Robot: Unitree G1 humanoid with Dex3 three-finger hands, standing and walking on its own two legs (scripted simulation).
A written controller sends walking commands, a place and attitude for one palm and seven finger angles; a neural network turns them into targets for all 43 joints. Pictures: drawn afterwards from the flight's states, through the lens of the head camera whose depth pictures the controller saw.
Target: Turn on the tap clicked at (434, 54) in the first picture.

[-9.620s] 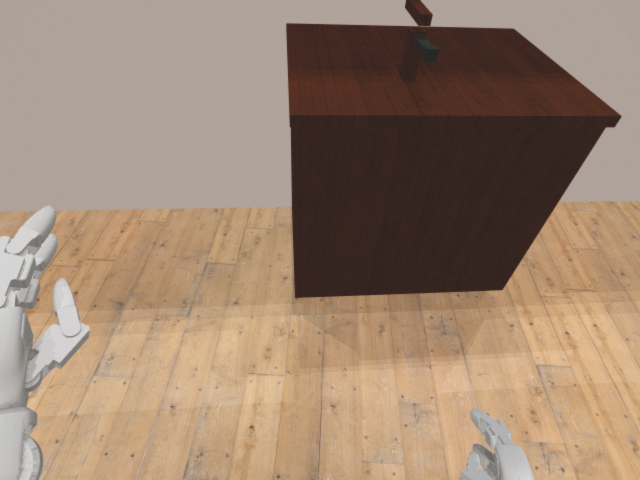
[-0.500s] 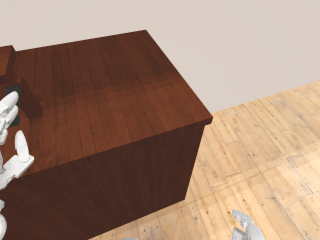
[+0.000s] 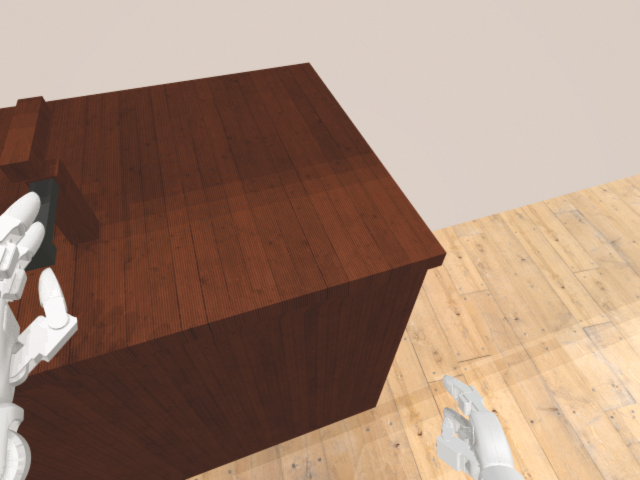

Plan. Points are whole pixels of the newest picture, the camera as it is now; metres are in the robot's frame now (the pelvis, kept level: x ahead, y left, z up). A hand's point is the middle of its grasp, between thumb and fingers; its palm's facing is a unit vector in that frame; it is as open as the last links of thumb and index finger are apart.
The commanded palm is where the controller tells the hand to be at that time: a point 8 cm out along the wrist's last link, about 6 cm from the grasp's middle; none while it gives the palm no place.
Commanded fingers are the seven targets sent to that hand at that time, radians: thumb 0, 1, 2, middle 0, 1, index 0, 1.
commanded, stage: come to a stop and stand still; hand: left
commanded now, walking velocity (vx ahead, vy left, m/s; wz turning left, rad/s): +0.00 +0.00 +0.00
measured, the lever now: (34, 251) +0.29 +0.33 +0.16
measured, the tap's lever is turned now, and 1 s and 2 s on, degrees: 0 1 3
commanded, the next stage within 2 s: look again from close up in 0.76 s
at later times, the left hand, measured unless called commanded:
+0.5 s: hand (39, 313) +0.22 +0.28 +0.16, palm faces +0.33 -0.85 -0.41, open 7.4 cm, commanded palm +0.16 +0.32 +0.18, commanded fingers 0.00 0.90 0.90 -0.20 -0.30 -0.20 -0.30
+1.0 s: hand (23, 300) +0.23 +0.31 +0.16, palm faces +0.41 -0.84 -0.35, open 7.4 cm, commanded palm +0.17 +0.33 +0.18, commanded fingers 0.00 0.90 0.90 -0.20 -0.30 -0.20 -0.30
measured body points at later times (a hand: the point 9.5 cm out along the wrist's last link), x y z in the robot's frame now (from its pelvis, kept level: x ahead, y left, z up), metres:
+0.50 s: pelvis +0.00 +0.04 +0.00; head +0.03 +0.07 +0.45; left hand +0.19 +0.33 +0.18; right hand +0.16 -0.20 -0.07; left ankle +0.03 +0.13 -0.74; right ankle +0.01 -0.10 -0.74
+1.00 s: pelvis +0.01 +0.05 +0.00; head +0.04 +0.08 +0.45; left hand +0.20 +0.35 +0.18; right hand +0.21 -0.17 -0.06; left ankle +0.03 +0.13 -0.74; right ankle +0.01 -0.10 -0.74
